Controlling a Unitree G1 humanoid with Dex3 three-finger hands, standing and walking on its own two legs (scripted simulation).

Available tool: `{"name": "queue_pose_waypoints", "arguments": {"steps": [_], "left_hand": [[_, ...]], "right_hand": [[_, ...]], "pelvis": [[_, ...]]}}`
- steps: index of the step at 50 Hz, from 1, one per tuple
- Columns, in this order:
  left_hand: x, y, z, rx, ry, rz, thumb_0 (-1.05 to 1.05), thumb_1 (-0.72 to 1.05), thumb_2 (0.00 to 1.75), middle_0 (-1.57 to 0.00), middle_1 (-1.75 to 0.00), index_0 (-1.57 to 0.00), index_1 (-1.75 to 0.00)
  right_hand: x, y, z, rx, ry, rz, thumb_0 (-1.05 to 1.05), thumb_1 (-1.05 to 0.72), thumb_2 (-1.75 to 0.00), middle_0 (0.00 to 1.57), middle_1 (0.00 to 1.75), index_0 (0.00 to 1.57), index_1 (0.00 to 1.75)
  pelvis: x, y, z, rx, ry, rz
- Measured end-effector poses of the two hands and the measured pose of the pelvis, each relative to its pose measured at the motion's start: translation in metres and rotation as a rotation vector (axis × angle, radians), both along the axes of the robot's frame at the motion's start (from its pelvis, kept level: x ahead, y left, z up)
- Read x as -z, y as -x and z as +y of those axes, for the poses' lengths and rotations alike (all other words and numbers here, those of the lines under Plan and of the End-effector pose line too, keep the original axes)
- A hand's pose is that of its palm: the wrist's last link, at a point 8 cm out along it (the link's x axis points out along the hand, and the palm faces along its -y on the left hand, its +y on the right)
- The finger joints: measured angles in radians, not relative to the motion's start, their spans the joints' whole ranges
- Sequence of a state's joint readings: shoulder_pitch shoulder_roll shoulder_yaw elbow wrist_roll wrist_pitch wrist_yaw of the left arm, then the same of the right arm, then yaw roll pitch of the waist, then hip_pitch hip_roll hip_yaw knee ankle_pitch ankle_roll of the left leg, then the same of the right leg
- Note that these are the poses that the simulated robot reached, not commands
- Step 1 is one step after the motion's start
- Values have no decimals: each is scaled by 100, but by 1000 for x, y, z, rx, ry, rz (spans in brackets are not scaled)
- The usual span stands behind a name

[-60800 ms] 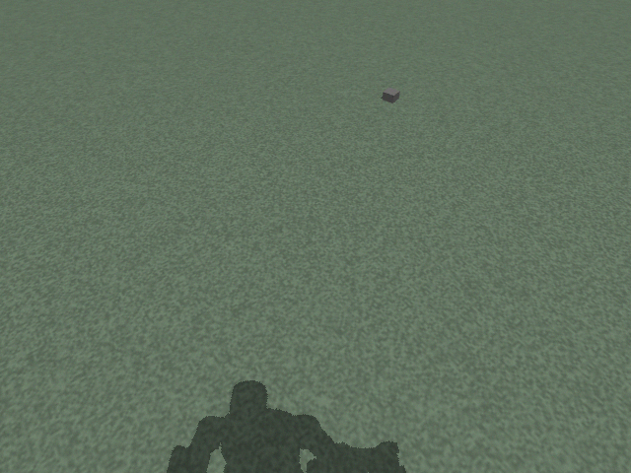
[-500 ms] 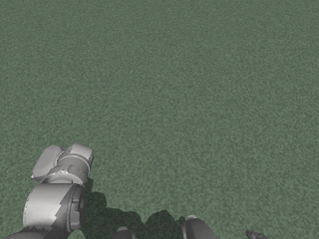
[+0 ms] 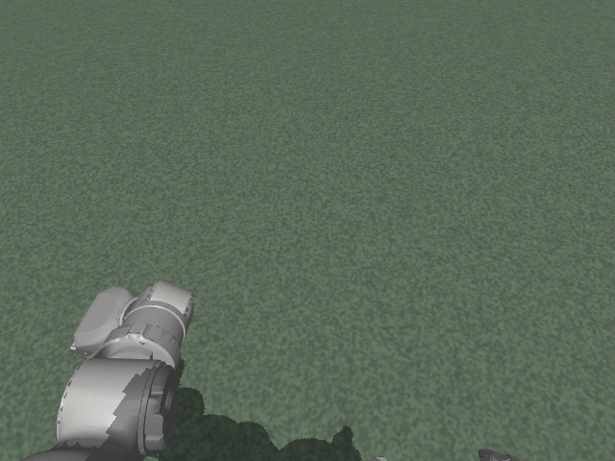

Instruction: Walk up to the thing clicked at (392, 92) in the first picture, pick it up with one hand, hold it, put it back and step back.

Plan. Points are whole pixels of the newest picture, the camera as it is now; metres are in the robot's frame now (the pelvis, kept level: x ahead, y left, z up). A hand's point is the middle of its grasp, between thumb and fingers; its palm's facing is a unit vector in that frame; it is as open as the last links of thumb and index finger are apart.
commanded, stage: hold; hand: left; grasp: from above
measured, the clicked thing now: (143, 335) +0.35 +0.24 -0.07
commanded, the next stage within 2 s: crouch in 1.66 s
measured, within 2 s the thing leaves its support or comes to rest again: neither
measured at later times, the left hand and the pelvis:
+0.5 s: hand (137, 320) +0.34 +0.23 -0.01, palm faces -0.07 -0.45 -0.89, open 10.5 cm; pelvis +0.02 -0.01 +0.01, yaw +0 degrees
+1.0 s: hand (138, 319) +0.34 +0.22 +0.01, palm faces -0.06 -0.45 -0.89, open 10.4 cm; pelvis +0.01 -0.01 +0.02, yaw +0 degrees
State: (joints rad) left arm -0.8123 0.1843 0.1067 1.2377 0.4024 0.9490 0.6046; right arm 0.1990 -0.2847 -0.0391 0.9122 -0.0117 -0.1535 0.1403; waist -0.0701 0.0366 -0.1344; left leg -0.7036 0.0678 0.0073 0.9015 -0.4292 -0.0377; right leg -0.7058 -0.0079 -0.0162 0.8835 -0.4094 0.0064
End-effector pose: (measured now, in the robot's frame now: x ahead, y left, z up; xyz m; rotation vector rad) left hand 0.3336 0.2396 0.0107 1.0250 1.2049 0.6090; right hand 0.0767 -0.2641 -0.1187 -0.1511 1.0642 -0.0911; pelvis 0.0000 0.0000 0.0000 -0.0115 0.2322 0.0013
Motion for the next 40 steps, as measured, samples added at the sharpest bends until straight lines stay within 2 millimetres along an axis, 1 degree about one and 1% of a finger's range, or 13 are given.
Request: {"name": "queue_pose_waypoints", "arguments": {"steps": [9,15,19,24,30,40], "left_hand": [[-7,-6,-4,-13,-5,-35,1,-5,59,-57,-70,-57,-71],[-19,-13,-8,-24,2,-50,1,-5,58,-58,-68,-57,-70],[-26,-14,-9,-38,6,-50,0,-4,57,-59,-66,-58,-68],[-31,-10,-8,-43,2,-38,0,-3,55,-61,-62,-59,-65],[-33,-2,-7,-40,-14,-33,-1,-1,53,-62,-59,-60,-62],[-39,5,-14,-36,-4,-49,-1,-1,53,-63,-57,-61,-60]], "right_hand": [[-3,-16,6,-19,-26,-4,1,-90,-90,19,30,20,30],[-7,-26,3,-15,-28,-13,1,-90,-90,19,30,20,30],[-10,-32,0,-11,-28,-27,1,-90,-90,19,30,20,30],[-15,-35,-2,-14,-27,-43,1,-91,-90,19,30,20,30],[-18,-35,-1,-26,-28,-53,1,-91,-90,19,30,20,30],[-20,-39,2,-41,-39,-75,1,-91,-90,19,30,20,30]], "pelvis": [[-6,-10,-1,0,-4,-15],[-9,-16,-3,-1,-7,-23],[-11,-17,-3,0,-9,-26],[-13,-16,-5,-2,-12,-36],[-16,-13,-6,-4,-12,-51],[-19,-8,-8,-3,-14,-76]]}}
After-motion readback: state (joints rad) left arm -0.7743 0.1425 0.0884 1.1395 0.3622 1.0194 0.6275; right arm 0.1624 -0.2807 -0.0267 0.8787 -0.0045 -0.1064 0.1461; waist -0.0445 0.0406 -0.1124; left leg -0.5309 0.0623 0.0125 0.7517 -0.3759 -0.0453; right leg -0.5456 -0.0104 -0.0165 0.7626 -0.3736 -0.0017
